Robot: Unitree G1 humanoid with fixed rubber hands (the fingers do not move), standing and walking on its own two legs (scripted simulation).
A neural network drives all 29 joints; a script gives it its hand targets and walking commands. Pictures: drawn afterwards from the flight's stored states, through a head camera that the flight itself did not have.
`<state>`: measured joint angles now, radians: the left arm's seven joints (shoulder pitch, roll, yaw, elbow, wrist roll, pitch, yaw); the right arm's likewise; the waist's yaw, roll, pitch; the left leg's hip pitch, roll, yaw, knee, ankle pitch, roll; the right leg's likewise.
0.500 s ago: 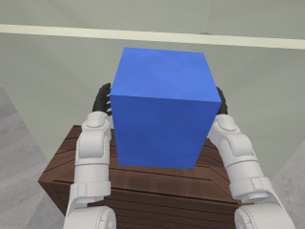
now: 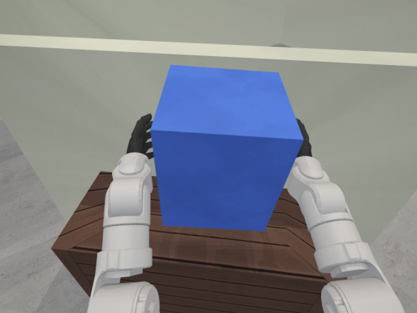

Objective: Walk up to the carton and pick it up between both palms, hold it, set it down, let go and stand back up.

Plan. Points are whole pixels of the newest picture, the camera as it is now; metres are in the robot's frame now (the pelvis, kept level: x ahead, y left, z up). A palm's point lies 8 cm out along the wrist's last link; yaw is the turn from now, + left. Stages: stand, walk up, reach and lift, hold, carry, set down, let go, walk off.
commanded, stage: hold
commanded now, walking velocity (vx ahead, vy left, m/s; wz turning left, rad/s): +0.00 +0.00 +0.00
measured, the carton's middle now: (219, 151) +0.38 +0.01 +0.16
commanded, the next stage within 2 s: none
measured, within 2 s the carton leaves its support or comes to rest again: neither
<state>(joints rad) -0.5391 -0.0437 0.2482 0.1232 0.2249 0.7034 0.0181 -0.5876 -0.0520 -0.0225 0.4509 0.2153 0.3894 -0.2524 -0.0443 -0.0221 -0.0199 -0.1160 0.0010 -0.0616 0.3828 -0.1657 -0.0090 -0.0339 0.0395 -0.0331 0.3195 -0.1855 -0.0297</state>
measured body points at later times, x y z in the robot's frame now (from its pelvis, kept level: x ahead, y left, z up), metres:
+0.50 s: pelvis -0.01 +0.00 +0.00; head -0.05 +0.03 +0.45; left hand +0.36 +0.17 +0.17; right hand +0.36 -0.14 +0.16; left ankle +0.03 +0.12 -0.75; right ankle +0.00 -0.10 -0.75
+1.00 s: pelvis +0.00 +0.00 +0.00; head -0.04 +0.03 +0.45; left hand +0.36 +0.16 +0.17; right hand +0.36 -0.14 +0.16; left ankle +0.03 +0.12 -0.75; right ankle +0.00 -0.10 -0.75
